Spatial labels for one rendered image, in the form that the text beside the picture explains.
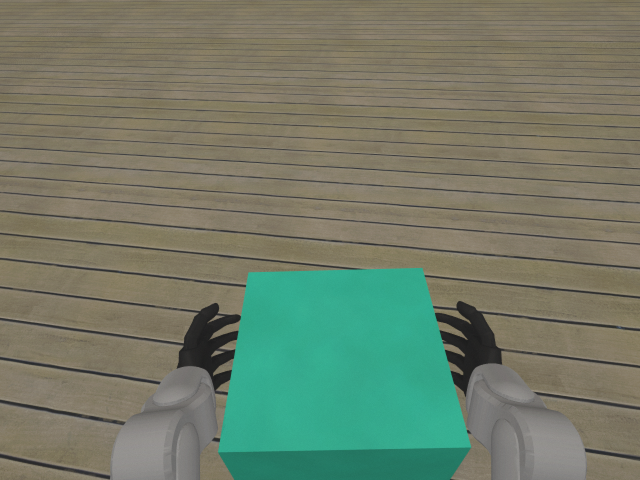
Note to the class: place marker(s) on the robot left hand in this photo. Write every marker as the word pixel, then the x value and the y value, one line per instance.
pixel 197 349

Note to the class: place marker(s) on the robot left forearm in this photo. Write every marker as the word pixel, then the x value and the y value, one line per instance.
pixel 165 440

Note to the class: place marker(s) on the carton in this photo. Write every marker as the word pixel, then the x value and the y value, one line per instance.
pixel 341 375

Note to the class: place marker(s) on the robot right forearm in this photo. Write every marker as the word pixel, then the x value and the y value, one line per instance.
pixel 526 440

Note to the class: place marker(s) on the robot right hand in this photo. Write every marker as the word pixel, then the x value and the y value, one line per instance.
pixel 479 349

